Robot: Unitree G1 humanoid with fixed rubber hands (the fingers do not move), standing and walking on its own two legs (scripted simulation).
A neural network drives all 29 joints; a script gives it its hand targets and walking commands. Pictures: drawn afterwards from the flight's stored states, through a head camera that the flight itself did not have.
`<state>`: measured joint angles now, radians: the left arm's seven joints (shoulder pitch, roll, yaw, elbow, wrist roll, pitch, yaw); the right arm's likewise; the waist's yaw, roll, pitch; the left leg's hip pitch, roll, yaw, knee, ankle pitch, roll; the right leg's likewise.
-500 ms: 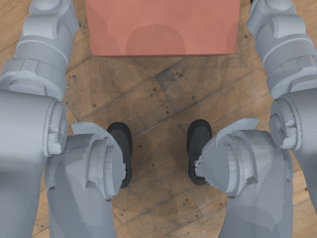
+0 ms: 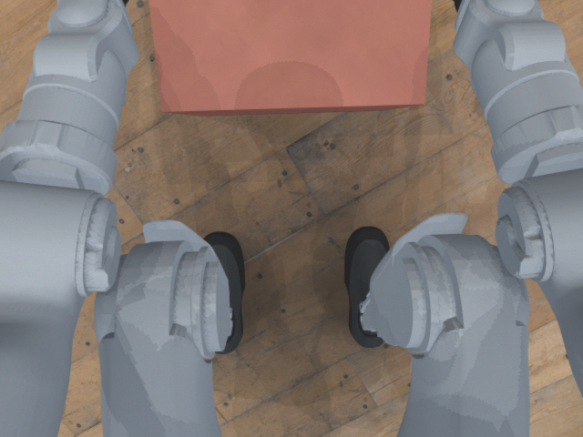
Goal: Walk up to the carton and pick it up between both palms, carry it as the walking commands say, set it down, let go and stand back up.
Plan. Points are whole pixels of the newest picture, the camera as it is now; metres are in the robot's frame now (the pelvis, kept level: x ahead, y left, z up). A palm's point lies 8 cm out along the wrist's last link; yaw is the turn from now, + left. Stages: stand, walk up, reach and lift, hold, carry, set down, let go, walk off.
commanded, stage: reach and lift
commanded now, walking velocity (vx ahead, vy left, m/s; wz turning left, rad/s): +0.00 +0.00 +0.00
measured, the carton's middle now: out of the picture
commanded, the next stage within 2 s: none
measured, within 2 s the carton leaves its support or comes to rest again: neither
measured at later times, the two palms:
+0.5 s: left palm out of the picture +0.56 +0.18 -0.10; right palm out of the picture +0.54 -0.17 -0.11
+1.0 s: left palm out of the picture +0.53 +0.18 -0.04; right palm out of the picture +0.53 -0.16 -0.06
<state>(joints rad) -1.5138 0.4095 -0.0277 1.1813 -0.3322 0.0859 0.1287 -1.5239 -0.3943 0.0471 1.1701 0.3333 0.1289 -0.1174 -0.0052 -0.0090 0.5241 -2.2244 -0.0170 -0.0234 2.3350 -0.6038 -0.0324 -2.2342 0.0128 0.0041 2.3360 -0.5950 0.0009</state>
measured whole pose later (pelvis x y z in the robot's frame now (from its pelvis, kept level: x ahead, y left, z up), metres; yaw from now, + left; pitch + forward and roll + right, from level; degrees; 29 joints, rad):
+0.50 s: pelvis -0.02 +0.00 +0.03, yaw +0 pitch +27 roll +0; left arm -1.54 0.39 0.11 1.04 -0.22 0.19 0.20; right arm -1.50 -0.34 -0.16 0.98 0.18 0.23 -0.13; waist -0.01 0.00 0.52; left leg -2.15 -0.04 -0.02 2.24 -0.55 -0.04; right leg -2.16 0.05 0.03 2.24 -0.55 0.04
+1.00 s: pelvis -0.03 +0.00 +0.06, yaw +0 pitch +25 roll +1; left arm -1.44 0.30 0.22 0.81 -0.11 0.32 0.23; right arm -1.42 -0.25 -0.27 0.77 0.07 0.36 -0.26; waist 0.01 -0.01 0.52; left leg -2.04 -0.07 -0.03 2.13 -0.53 -0.05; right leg -2.05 0.07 0.05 2.14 -0.52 0.04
